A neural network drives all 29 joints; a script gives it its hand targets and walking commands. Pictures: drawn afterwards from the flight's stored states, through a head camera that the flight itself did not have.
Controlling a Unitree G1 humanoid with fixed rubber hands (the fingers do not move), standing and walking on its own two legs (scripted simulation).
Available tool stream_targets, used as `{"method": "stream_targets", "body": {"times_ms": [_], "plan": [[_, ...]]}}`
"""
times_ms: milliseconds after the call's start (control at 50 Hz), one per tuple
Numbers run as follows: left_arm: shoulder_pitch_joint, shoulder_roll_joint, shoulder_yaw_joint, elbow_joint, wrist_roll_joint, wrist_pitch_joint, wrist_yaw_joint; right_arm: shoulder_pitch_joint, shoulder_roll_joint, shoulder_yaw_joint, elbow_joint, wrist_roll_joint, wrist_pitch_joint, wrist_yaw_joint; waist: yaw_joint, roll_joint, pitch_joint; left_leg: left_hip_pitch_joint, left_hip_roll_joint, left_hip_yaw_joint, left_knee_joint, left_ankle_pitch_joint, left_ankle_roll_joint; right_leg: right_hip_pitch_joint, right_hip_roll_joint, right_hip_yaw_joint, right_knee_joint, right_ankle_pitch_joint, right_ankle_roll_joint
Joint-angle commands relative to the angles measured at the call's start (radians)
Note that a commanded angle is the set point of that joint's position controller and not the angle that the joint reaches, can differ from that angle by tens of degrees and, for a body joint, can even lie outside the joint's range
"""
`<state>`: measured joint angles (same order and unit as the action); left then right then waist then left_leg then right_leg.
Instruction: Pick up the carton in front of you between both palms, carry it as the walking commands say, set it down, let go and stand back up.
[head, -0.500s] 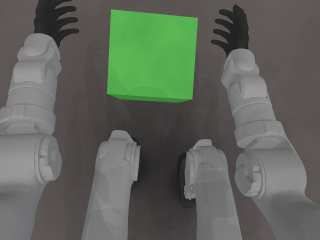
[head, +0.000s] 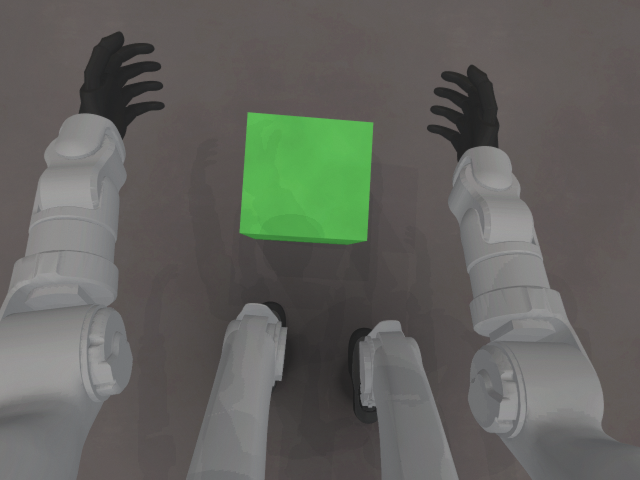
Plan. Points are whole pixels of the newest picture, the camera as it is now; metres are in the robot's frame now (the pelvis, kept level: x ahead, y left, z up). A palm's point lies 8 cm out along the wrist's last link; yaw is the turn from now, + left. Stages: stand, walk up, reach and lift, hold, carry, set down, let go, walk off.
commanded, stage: set down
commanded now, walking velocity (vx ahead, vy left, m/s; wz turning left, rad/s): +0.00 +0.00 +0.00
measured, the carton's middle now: (305, 189) +0.49 +0.06 -0.45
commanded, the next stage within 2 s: let go in 0.14 s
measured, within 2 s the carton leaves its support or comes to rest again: neither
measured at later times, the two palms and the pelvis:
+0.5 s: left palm (12, 172) +0.39 +0.28 +0.01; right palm (574, 205) +0.42 -0.16 +0.02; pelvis +0.05 +0.01 +0.13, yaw +2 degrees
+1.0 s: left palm out of the picture +0.26 +0.22 +0.13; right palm out of the picture +0.28 -0.24 +0.13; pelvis +0.10 -0.02 +0.20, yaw +3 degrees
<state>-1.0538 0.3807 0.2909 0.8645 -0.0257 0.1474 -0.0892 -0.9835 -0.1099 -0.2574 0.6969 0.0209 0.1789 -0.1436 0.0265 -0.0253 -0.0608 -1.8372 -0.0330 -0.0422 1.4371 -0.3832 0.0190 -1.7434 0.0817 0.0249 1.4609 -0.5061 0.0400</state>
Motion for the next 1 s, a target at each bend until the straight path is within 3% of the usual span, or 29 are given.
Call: {"method": "stream_targets", "body": {"times_ms": [0,180,300,440,640,880,980], "plan": [[-0.187,0.119,0.028,-0.101,0.020,-0.031,-0.004,-0.155,-0.070,-0.012,-0.103,-0.013,-0.031,0.010,0.027,0.093,-0.966,0.944,-0.014,0.037,-0.165,0.397,-0.037,0.241,0.035,-0.100,-0.217,0.198,0.027],[-0.099,0.084,0.048,-0.078,0.073,-0.058,-0.012,-0.065,-0.053,-0.013,-0.084,-0.053,-0.058,0.033,0.024,0.078,-0.919,1.082,-0.004,0.017,-0.340,0.434,-0.030,0.394,0.017,-0.077,-0.400,0.250,0.028],[0.154,0.052,0.015,-0.172,0.122,-0.053,0.000,0.185,-0.064,0.019,-0.143,-0.118,-0.062,0.053,0.018,0.080,-0.946,1.310,0.001,0.009,-0.449,0.509,-0.026,0.544,0.010,-0.074,-0.517,0.294,0.022],[0.410,-0.002,-0.054,-0.330,0.073,-0.096,0.008,0.414,-0.083,0.075,-0.239,-0.090,-0.111,0.095,0.013,0.081,-0.778,1.478,0.014,-0.024,-0.573,0.586,-0.022,0.679,-0.006,-0.052,-0.643,0.331,0.009],[0.852,-0.063,-0.124,-0.351,0.034,-0.165,0.026,0.815,-0.110,0.124,-0.195,-0.057,-0.188,0.145,-0.012,0.077,-0.552,1.629,0.030,-0.047,-0.719,0.681,-0.028,0.928,-0.028,-0.020,-0.811,0.430,-0.012],[1.210,-0.078,-0.197,-0.475,0.021,-0.183,0.035,1.133,-0.153,0.182,-0.311,-0.028,-0.210,0.181,-0.023,0.013,-0.190,1.759,-0.003,0.013,-0.979,0.513,-0.032,1.421,-0.053,0.015,-1.050,0.527,-0.012],[1.248,-0.073,-0.213,-0.504,0.021,-0.132,0.025,1.161,-0.165,0.197,-0.346,-0.020,-0.168,0.197,-0.022,-0.013,-0.012,1.802,-0.016,0.032,-1.034,0.369,-0.031,1.460,-0.067,0.014,-1.125,0.424,-0.016]]}}
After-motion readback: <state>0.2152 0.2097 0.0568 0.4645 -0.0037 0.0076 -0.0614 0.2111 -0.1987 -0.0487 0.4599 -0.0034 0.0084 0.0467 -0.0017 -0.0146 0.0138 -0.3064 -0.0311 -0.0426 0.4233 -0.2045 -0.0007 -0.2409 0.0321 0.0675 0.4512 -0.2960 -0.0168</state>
